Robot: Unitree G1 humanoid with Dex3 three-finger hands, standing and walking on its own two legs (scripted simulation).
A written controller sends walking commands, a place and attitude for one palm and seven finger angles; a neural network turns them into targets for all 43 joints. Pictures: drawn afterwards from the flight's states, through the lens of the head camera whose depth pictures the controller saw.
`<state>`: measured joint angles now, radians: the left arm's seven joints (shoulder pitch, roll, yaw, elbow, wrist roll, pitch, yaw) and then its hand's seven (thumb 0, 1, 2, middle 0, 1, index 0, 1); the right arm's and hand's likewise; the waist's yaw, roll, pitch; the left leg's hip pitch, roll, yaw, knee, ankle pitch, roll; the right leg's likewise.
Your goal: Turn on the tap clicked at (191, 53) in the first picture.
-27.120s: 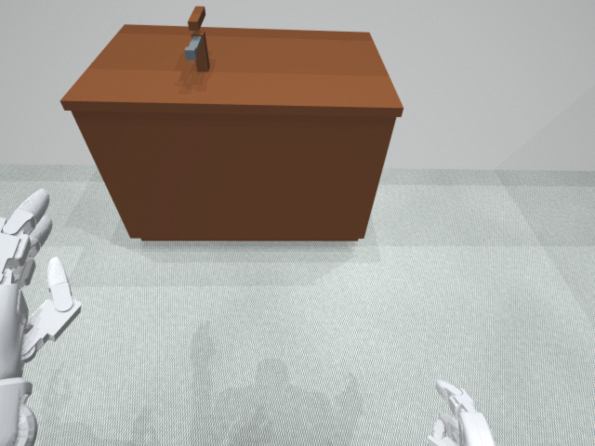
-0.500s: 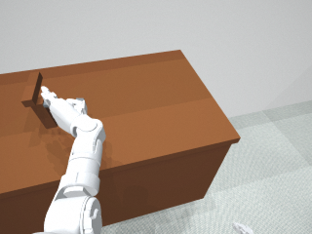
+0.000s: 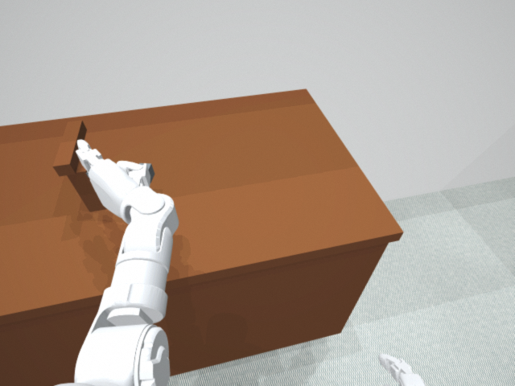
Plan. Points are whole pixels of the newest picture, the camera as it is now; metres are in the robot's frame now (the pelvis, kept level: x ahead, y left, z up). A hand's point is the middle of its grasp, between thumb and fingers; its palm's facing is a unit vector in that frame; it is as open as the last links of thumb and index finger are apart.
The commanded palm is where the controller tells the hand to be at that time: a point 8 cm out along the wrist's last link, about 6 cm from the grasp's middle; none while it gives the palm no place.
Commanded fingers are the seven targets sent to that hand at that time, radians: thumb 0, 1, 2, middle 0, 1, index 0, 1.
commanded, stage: draw the hand back beside the body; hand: left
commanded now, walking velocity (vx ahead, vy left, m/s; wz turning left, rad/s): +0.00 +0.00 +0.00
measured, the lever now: (145, 173) +0.49 +0.25 +0.06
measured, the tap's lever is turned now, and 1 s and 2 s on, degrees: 73 73 73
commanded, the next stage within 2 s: step back with the hand held close in 1.58 s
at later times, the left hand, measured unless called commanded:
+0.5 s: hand (121, 212) +0.32 +0.21 +0.14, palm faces +0.28 -0.93 -0.23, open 7.7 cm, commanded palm +0.29 +0.24 +0.15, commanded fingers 0.00 0.90 0.90 -0.17 -0.21 -0.17 -0.21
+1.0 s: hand (81, 240) +0.26 +0.23 +0.16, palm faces +0.29 -0.92 -0.27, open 7.5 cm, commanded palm +0.22 +0.27 +0.17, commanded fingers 0.00 0.90 0.90 -0.20 -0.29 -0.20 -0.29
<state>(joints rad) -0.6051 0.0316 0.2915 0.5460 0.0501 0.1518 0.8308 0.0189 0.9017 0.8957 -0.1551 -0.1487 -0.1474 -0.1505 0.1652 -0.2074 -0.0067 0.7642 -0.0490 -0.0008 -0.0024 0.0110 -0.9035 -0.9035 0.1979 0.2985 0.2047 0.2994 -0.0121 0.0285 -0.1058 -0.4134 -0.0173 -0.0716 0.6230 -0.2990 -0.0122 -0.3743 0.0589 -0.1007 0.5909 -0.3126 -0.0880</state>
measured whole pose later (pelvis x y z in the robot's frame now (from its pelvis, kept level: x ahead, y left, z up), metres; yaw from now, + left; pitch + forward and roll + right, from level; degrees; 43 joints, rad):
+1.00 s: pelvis +0.00 +0.02 +0.02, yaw -3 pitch -5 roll +0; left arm 0.21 0.32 0.19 -0.16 -0.09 -0.11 0.09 0.02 0.89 0.90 -0.20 -0.26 -0.19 -0.26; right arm 0.17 -0.22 0.04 0.64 0.01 -0.06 -0.04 0.01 -0.90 -0.90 0.20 0.30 0.21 0.30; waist 0.05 0.05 0.04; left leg -0.06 -0.01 -0.02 0.36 -0.20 0.01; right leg -0.03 0.07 -0.04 0.31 -0.19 -0.07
